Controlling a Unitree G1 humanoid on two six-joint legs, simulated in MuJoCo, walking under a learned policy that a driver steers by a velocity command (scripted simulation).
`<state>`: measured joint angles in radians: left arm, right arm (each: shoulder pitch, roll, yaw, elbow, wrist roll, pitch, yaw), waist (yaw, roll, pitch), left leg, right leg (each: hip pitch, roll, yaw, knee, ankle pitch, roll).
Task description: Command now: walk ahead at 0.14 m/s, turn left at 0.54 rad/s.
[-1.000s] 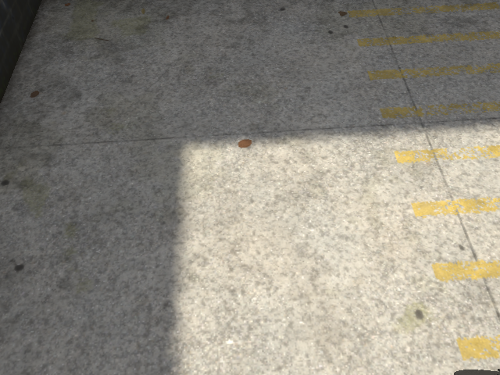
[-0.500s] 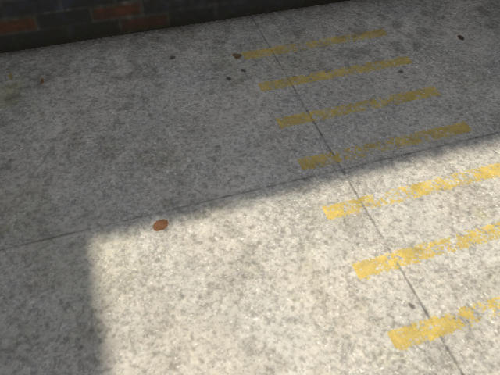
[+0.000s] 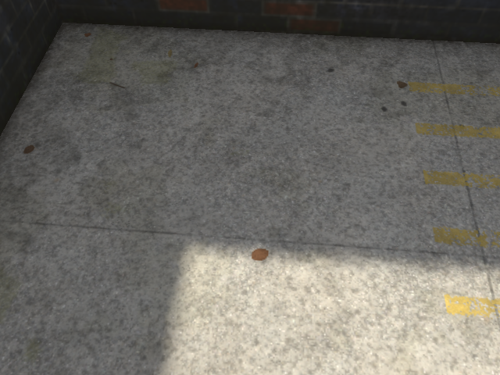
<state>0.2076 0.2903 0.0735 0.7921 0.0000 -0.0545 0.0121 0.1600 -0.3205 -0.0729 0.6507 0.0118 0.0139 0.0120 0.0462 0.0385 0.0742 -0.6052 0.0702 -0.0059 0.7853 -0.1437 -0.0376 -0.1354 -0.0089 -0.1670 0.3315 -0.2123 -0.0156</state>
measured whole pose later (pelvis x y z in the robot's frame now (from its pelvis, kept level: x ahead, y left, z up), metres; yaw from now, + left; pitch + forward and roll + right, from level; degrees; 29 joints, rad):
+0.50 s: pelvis +0.08 +0.01 -0.01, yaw +15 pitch +1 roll +0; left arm 0.14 0.30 0.06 0.78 0.00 0.01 0.00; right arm 0.15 -0.30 -0.06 0.59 -0.01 0.04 -0.02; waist -0.01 0.00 0.04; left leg -0.40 -0.09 -0.12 0.52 -0.14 0.03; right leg -0.37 -0.01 0.05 0.66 -0.30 0.05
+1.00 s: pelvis +0.10 +0.00 -0.01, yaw +2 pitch +1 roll +1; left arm 0.17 0.34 0.09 0.67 -0.02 0.05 0.01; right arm 0.19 -0.28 -0.08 0.67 -0.02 0.00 -0.04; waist -0.01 -0.02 0.06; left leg -0.30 0.03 0.08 0.52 -0.23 0.00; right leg -0.47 0.02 0.05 1.04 -0.51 0.04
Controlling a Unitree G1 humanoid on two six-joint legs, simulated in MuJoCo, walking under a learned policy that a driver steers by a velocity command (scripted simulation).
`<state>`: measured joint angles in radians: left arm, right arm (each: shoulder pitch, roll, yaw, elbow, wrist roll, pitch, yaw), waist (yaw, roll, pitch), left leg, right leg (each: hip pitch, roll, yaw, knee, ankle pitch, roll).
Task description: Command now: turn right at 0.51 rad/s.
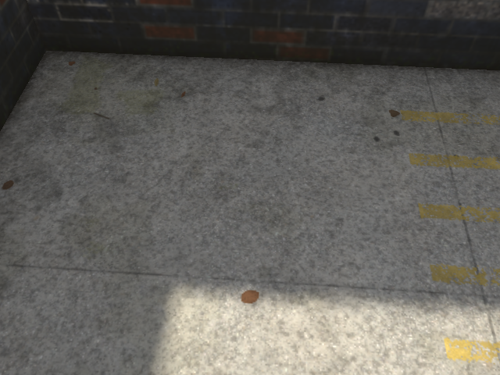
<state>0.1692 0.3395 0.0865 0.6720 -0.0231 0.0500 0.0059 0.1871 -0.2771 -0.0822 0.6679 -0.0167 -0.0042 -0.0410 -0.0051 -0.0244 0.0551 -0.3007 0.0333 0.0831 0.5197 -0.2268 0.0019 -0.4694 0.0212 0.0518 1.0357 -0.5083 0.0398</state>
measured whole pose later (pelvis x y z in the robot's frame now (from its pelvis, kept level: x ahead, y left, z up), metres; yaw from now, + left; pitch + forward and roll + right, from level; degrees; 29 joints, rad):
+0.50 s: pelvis +0.07 -0.05 +0.02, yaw -6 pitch +2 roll +1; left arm 0.34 0.26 0.05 0.72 0.01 -0.06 0.01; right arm 0.21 -0.30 -0.08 0.76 0.02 -0.03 0.02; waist 0.03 0.03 -0.03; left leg -0.63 0.06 -0.03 0.79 -0.05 -0.04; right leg -0.03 0.02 -0.03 0.24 -0.24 -0.05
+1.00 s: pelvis +0.33 +0.02 +0.01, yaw +11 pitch +2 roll +0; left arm 0.15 0.31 0.05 0.66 0.02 -0.10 0.00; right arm 0.32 -0.28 -0.05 0.72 0.01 -0.05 0.01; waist -0.04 -0.03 0.03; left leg -0.16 -0.11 -0.08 0.33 -0.20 0.09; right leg -0.68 -0.10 0.08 0.88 -0.12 0.06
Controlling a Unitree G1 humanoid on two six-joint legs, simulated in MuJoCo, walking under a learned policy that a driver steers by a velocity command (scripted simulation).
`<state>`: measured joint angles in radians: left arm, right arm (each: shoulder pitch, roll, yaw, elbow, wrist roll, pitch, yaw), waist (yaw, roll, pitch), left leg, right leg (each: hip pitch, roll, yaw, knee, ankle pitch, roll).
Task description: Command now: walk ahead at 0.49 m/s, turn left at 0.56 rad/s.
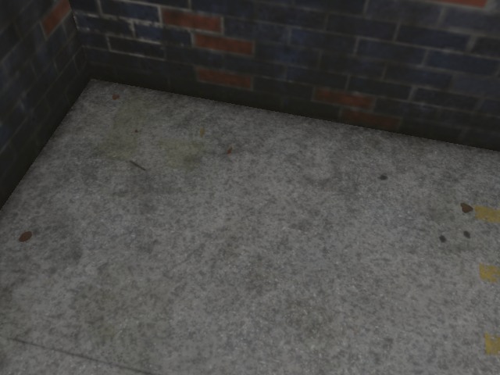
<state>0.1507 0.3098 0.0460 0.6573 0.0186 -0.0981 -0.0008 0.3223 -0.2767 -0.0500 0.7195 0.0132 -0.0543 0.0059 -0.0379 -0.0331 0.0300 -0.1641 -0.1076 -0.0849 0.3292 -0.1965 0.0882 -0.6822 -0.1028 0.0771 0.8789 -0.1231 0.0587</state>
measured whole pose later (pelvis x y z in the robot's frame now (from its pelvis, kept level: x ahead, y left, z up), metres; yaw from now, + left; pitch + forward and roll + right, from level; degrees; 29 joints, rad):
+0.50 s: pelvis +0.30 -0.06 +0.00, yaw -3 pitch +2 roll +0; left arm 0.38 0.27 0.04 0.75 -0.02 -0.06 -0.01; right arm 0.11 -0.29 -0.03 0.66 -0.02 -0.09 0.00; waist 0.07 0.03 0.04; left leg -0.60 0.05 -0.09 0.79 -0.18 -0.04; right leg -0.17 0.11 0.11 0.32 -0.17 -0.09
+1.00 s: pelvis +0.56 -0.04 +0.00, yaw -19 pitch +1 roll +2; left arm 0.16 0.32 0.06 0.65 0.00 -0.03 0.00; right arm 0.29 -0.28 -0.06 0.82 0.00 -0.08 0.01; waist -0.07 -0.05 0.05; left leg -0.11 -0.03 0.07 0.29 -0.21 0.03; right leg -0.63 -0.06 0.06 0.81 -0.15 0.03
